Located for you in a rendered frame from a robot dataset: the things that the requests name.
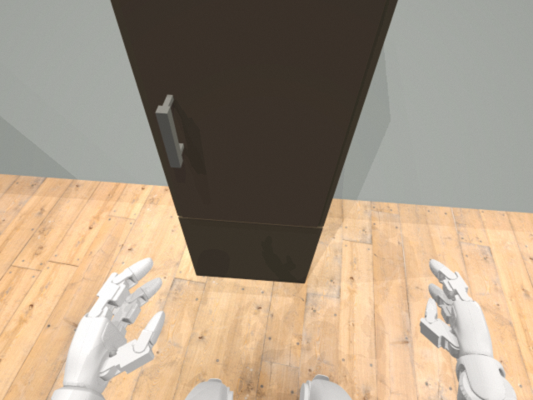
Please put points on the left robot hand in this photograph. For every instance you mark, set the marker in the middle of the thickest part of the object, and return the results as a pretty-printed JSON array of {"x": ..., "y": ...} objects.
[{"x": 88, "y": 363}]

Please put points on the cupboard door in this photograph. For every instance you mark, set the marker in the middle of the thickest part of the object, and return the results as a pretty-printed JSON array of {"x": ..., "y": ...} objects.
[{"x": 263, "y": 94}]

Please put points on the handle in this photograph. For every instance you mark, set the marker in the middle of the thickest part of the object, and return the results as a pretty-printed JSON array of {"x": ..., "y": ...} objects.
[{"x": 166, "y": 124}]

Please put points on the right robot hand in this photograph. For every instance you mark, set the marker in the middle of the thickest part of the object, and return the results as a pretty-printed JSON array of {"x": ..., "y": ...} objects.
[{"x": 464, "y": 315}]

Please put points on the right robot forearm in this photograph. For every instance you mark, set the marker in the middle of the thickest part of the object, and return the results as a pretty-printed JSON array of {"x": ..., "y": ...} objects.
[{"x": 482, "y": 378}]

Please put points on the left robot thigh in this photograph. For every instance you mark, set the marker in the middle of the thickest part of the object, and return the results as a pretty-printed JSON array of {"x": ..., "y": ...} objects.
[{"x": 210, "y": 391}]

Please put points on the right robot shin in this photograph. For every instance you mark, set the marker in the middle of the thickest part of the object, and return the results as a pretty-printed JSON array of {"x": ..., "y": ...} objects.
[{"x": 319, "y": 376}]

